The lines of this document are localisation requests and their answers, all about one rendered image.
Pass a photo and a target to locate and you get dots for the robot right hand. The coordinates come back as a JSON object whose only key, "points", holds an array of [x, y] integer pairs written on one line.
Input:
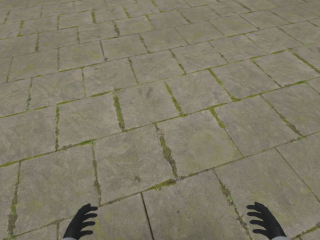
{"points": [[273, 228]]}

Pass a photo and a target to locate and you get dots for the robot left hand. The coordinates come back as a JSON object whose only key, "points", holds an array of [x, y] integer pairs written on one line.
{"points": [[76, 225]]}

